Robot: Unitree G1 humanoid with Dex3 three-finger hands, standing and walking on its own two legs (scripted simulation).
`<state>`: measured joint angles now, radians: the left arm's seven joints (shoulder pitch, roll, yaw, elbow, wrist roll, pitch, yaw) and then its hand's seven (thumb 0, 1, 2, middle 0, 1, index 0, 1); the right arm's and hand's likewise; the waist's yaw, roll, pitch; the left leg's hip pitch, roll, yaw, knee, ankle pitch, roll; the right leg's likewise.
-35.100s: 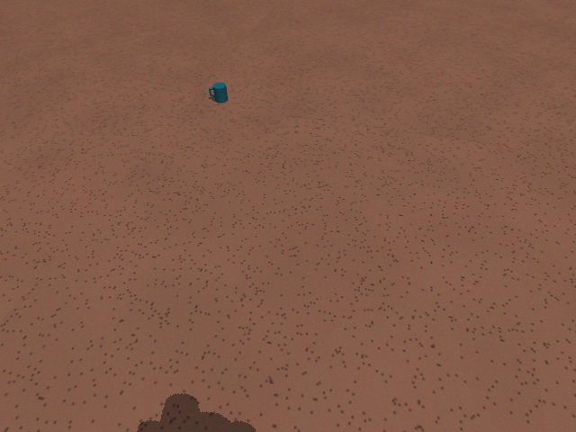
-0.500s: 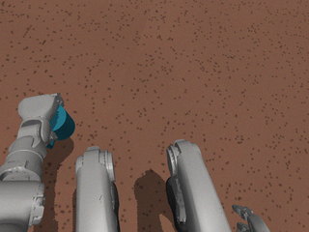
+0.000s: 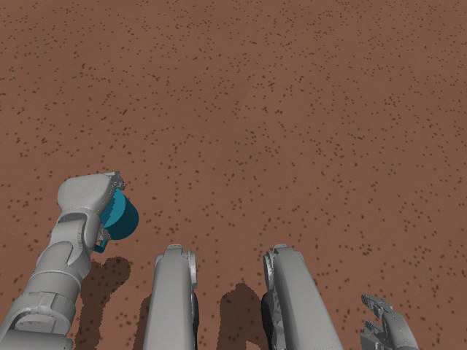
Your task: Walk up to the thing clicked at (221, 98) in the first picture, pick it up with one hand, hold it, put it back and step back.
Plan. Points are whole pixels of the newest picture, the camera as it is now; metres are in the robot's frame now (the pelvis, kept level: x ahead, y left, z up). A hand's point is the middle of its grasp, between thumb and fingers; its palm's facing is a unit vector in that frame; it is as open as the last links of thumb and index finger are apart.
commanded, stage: lift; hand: left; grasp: from above
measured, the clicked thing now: (107, 221) +0.36 +0.27 -0.16
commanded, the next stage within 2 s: hold in 0.90 s
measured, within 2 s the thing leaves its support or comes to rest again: neither
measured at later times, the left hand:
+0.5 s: hand (54, 187) +0.35 +0.25 +0.07, palm faces -0.46 -0.11 -0.88, open 11.1 cm
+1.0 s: hand (33, 144) +0.37 +0.24 +0.15, palm faces -0.45 -0.12 -0.89, open 11.1 cm
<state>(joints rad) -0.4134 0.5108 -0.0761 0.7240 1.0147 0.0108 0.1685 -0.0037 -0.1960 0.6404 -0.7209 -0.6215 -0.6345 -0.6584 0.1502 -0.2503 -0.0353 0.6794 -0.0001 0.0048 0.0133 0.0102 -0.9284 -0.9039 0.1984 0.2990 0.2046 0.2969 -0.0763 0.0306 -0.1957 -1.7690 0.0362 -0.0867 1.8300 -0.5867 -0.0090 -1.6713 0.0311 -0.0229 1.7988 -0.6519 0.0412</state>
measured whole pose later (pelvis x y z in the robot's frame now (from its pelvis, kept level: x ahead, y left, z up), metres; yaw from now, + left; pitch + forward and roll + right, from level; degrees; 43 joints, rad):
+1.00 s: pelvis +0.07 +0.01 +0.23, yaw +2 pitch +9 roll -1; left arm -0.28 0.37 -0.18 0.80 0.99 0.05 0.13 -0.01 -0.20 0.69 -0.69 -0.65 -0.60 -0.70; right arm 0.26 -0.25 -0.04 0.72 0.03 0.00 -0.03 0.01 -0.92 -0.90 0.20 0.30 0.20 0.30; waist -0.05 0.03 -0.08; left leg -0.62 0.03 0.01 0.80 -0.35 0.00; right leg -0.56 0.00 0.04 0.78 -0.38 0.04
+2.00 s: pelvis +0.06 +0.01 +0.26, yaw +2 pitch +2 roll +0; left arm -0.22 0.39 -0.20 0.64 1.00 0.03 -0.01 0.00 -0.18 0.67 -0.67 -0.67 -0.58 -0.71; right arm 0.21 -0.26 -0.03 0.67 0.05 0.03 -0.03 0.01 -0.91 -0.90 0.20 0.30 0.20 0.30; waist -0.01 0.04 -0.02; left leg -0.38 0.02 0.03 0.58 -0.24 0.00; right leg -0.34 -0.01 0.06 0.58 -0.28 0.04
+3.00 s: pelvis +0.08 +0.00 +0.26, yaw +2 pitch +2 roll +0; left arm -0.21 0.40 -0.20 0.57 0.99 0.02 -0.07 0.00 -0.18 0.70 -0.64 -0.70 -0.56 -0.72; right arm 0.19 -0.26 -0.04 0.67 0.07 0.07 -0.05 0.01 -0.91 -0.90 0.20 0.30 0.20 0.30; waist 0.01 0.05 -0.01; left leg -0.29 0.02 0.03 0.49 -0.23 -0.01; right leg -0.25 -0.02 0.05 0.49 -0.27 0.03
